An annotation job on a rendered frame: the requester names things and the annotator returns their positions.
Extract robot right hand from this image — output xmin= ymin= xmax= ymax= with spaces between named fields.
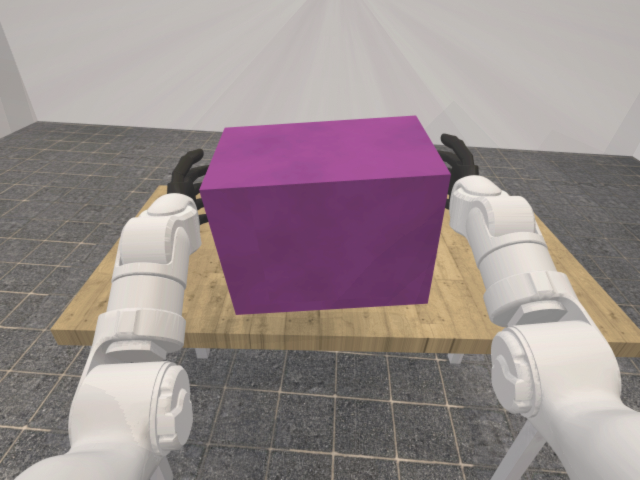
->
xmin=437 ymin=134 xmax=479 ymax=210

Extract left robot forearm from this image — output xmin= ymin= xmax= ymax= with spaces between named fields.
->
xmin=68 ymin=193 xmax=202 ymax=445

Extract table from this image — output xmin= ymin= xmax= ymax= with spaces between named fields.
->
xmin=50 ymin=185 xmax=640 ymax=480

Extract robot left hand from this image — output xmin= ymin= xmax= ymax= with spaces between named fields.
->
xmin=167 ymin=149 xmax=209 ymax=225

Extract carton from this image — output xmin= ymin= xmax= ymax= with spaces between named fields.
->
xmin=199 ymin=115 xmax=451 ymax=315

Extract left robot upper arm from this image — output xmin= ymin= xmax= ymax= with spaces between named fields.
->
xmin=14 ymin=361 xmax=193 ymax=480

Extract right robot forearm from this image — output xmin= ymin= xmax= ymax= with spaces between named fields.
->
xmin=449 ymin=175 xmax=622 ymax=396

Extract right robot upper arm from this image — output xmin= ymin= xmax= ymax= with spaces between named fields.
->
xmin=491 ymin=320 xmax=640 ymax=480

